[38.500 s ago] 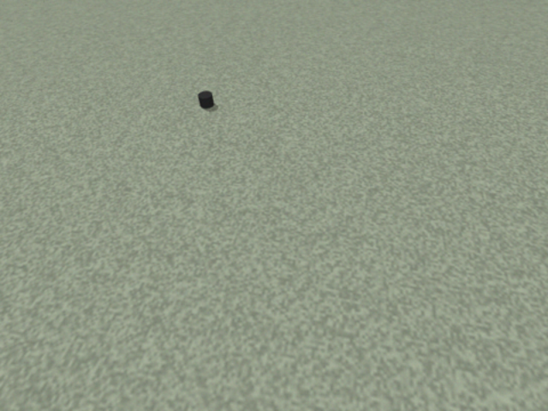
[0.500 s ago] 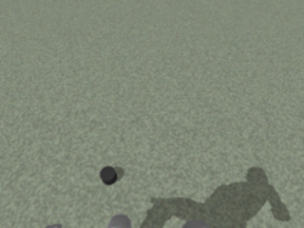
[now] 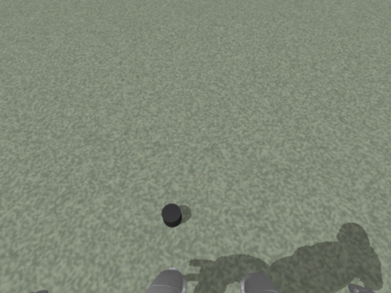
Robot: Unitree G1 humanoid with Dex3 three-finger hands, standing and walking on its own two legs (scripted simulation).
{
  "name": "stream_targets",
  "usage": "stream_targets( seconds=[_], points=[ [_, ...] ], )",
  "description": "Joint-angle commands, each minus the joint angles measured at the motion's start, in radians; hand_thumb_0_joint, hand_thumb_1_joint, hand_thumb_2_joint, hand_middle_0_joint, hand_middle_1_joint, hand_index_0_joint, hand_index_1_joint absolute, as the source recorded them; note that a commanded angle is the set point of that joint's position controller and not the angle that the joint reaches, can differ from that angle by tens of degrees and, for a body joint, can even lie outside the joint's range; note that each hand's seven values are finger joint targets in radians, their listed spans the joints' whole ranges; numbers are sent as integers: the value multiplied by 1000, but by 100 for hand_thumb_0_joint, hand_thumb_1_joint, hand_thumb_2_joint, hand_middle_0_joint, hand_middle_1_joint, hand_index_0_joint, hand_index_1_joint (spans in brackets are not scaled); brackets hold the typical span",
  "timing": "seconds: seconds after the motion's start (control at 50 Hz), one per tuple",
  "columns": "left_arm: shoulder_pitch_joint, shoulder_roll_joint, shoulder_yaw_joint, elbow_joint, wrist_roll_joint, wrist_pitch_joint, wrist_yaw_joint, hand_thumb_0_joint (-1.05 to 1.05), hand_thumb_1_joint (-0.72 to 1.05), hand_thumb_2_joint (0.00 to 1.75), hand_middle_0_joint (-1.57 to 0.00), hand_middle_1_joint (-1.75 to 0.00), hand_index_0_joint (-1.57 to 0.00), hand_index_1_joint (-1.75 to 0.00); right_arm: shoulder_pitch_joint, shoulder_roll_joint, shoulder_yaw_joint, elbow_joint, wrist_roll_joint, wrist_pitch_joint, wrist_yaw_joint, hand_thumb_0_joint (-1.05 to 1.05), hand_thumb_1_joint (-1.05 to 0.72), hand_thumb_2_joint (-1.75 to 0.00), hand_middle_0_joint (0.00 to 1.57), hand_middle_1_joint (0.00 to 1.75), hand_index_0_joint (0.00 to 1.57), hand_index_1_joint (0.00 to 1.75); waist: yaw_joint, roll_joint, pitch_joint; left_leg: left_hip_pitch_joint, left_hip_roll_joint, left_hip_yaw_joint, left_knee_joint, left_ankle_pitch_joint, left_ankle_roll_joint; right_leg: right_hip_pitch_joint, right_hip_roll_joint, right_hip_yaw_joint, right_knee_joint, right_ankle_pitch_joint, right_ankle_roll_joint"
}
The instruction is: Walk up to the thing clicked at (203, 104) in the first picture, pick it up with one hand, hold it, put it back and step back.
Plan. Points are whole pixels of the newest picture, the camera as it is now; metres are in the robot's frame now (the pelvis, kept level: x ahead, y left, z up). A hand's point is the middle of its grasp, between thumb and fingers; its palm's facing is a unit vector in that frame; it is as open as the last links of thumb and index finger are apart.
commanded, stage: walk up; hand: left
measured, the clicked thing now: (172, 215) +0.50 +0.18 -0.69
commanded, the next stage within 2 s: none
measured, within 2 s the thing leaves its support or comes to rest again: neither
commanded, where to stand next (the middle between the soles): +0.11 -0.04 m, yaw -1 degrees
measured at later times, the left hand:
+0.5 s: hand out of the picture +0.03 +0.17 -0.15, palm faces +0.00 -0.92 -0.38, open 7.4 cm
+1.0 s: hand out of the picture +0.01 +0.30 -0.13, palm faces +0.01 -0.88 -0.48, open 7.4 cm
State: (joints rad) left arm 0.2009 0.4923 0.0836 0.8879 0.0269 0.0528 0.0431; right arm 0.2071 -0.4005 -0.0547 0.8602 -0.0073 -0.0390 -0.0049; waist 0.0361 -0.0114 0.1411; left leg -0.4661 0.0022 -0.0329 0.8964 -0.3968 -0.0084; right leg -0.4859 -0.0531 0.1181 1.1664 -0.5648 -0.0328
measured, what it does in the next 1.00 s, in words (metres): steps on the spot: right foot, then left foot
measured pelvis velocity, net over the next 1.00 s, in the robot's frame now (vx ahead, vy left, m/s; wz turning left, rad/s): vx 0.01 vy -0.02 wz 0.03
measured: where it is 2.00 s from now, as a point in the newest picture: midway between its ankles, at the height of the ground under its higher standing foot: outside the picture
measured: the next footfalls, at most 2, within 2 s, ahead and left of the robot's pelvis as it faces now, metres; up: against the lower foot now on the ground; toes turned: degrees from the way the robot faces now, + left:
right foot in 0.38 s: +0.03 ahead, -0.25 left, +0.00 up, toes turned +1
left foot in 0.86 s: +0.08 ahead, +0.12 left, +0.00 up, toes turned +4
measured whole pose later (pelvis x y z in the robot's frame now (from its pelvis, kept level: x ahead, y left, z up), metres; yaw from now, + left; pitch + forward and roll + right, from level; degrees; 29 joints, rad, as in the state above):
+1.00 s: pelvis +0.01 -0.02 +0.01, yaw +2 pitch -3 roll +0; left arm 0.33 0.48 0.06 0.94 0.02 0.00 0.02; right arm 0.25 -0.41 -0.07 0.87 -0.02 -0.04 0.04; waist 0.03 -0.02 0.10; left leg -0.38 0.04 0.02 0.81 -0.39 0.01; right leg -0.50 -0.06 0.10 1.22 -0.49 -0.04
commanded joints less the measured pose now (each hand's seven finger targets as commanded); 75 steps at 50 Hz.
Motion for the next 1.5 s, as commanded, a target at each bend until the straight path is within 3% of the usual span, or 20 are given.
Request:
stream_targets(
  seconds=[0.0, 0.2, 0.34, 0.38, 0.4, 0.42, 0.5, 0.6, 0.74, 0.82, 0.86, 0.9, 0.92, 0.98, 1.12, 1.28, 1.34, 1.36, 1.38, 1.48],
  points=[
    [29, 181, 63, -105, 15, 9, -35, 0, 90, 90, -20, -30, -20, -30, 179, -376, -121, -11, 13, -41, -98, 0, -90, -90, 20, 30, 20, 30, -39, 21, -113, 311, 314, -453, -344, 430, 197, -262, -36, 52, 128, 93, 9],
    [-6, 156, 88, -172, 12, 37, -76, 0, 90, 90, -20, -30, -20, -30, 145, -340, -106, -72, -19, -52, -114, 0, -90, -90, 20, 30, 20, 30, -32, 248, -152, 193, 234, -271, -299, 494, 235, -203, 37, 81, 235, 135, 50],
    [140, 127, 72, -16, -30, -36, -53, 0, 90, 90, -20, -30, -20, -30, -41, -312, -75, -137, -39, 25, -40, 0, -90, -90, 20, 30, 20, 30, 19, 305, -193, -113, 109, -130, -177, -144, 177, 327, 57, -162, -479, 139, 58],
    [178, 214, 96, -8, 4, -61, -35, 0, 90, 90, -20, -30, -20, -30, 57, -173, -29, -124, -22, 43, -44, 0, -90, -90, 20, 30, 20, 30, 50, -85, -144, -301, -31, -82, 223, -212, 98, 338, -47, 162, -672, -92, 20],
    [59, 293, 98, -64, 18, -73, -30, 0, 90, 90, -20, -30, -20, -30, 50, -154, -21, -133, -12, 36, -50, 0, -90, -90, 20, 30, 20, 30, 4, -171, -70, -341, -70, -167, 288, -210, 45, 156, -269, 575, -837, -183, -68],
    [-89, 350, 94, -91, 16, -72, -24, 0, 90, 90, -20, -30, -20, -30, -6, -253, -57, -118, -11, 31, -61, 0, -90, -90, 20, 30, 20, 30, -8, -146, -36, -268, -1, -200, 296, -216, 36, 21, -383, 730, -949, -257, -181],
    [16, 277, 100, -8, -2, -119, 7, 0, 90, 90, -20, -30, -20, -30, 72, -288, -77, -37, -23, 60, -13, 0, -90, -90, 20, 30, 20, 30, -33, -57, 15, -299, 10, -169, 301, -20, 34, 177, -241, 366, -772, -120, -102],
    [142, 243, 103, 4, -5, -150, 50, 0, 90, 90, -20, -30, -20, -30, 61, -265, -101, -92, -72, 92, 47, 0, -90, -90, 20, 30, 20, 30, -7, -185, -63, -325, 36, -155, 344, 57, 3, 310, -240, 278, -735, 134, -137],
    [192, 251, 94, -46, 6, -162, 18, 0, 90, 90, -20, -30, -20, -30, -39, -241, -105, -131, -37, 60, 91, 0, -90, -90, 20, 30, 20, 30, 35, -307, -59, -215, 56, -8, 42, -46, 2, 276, -196, 181, -745, -40, -177],
    [26, 209, 51, -88, -1, -125, -7, 0, 90, 90, -20, -30, -20, -30, 130, -206, -101, -23, -1, 28, 57, 0, -90, -90, 20, 30, 20, 30, -88, -256, -115, 296, -16, 128, -224, 85, 15, -25, -140, -13, -517, 328, -106],
    [126, 50, -4, -87, -18, -102, -8, 0, 90, 90, -20, -30, -20, -30, 228, -257, -113, 15, -3, 6, 22, 0, -90, -90, 20, 30, 20, 30, -115, 96, -183, 431, 66, -62, -352, 163, 30, -106, -26, -94, -92, 242, -26],
    [76, 172, 16, -110, -6, -106, -11, 0, 90, 90, -20, -30, -20, -30, 278, -469, -157, -16, 4, -23, 24, 0, -90, -90, 20, 30, 20, 30, -160, 166, -178, 400, 467, -849, -662, -536, 285, -365, 29, 24, 133, -55, -29],
    [20, 234, 21, -106, 2, -108, -12, 0, 90, 90, -20, -30, -20, -30, 195, -474, -157, -27, 4, -24, 22, 0, -90, -90, 20, 30, 20, 30, -135, 124, -67, 319, 488, -871, -711, -663, 333, -407, -29, 46, 158, 16, -22],
    [153, 218, 41, -14, -17, -96, -42, 0, 90, 90, -20, -30, -20, -30, 133, -336, -107, -37, 4, -60, -4, 0, -90, -90, 20, 30, 20, 30, -52, 46, 5, 294, 280, -389, -555, -166, 162, -322, -72, 24, 44, 227, -5],
    [62, 138, 69, -107, -13, 4, -69, 0, 90, 90, -20, -30, -20, -30, 122, -295, -86, -51, -10, -55, -81, 0, -90, -90, 20, 30, 20, 30, -21, 226, -3, 112, 258, -107, -381, 905, 213, -105, -10, -17, -1, 222, 46],
    [-34, 121, 51, -129, -33, -4, -51, 0, 90, 90, -20, -30, -20, -30, 23, -311, -83, -118, -4, 8, -73, 0, -90, -90, 20, 30, 20, 30, -34, 341, -197, 203, 216, -69, -212, 749, 187, 86, 28, -106, -367, 202, 37],
    [44, 175, 67, -73, -6, -40, -42, 0, 90, 90, -20, -30, -20, -30, 80, -226, -46, -104, 20, 30, -64, 0, -90, -90, 20, 30, 20, 30, 15, -1, -294, 82, 105, -4, 150, 294, 97, 367, -10, -28, -644, 717, 9],
    [36, 241, 86, -91, 16, -53, -41, 0, 90, 90, -20, -30, -20, -30, 130, -151, -21, -111, 24, 28, -64, 0, -90, -90, 20, 30, 20, 30, -4, -229, -309, -146, -21, 7, 277, -190, 46, 492, -196, 279, -573, 997, -78],
    [15, 238, 79, -123, 7, -48, -37, 0, 90, 90, -20, -30, -20, -30, 117, -178, -34, -99, 24, 34, -87, 0, -90, -90, 20, 30, 20, 30, 22, -245, -356, -160, -28, -48, 369, -307, 49, 475, -299, 393, -587, 1074, -241],
    [-52, 155, 47, -103, -8, -66, -10, 0, 90, 90, -20, -30, -20, -30, 70, -226, -39, -38, 32, 52, -59, 0, -90, -90, 20, 30, 20, 30, -20, -139, -267, -97, -13, -106, 370, -122, 29, 296, -171, 260, -590, 601, -176]
  ],
)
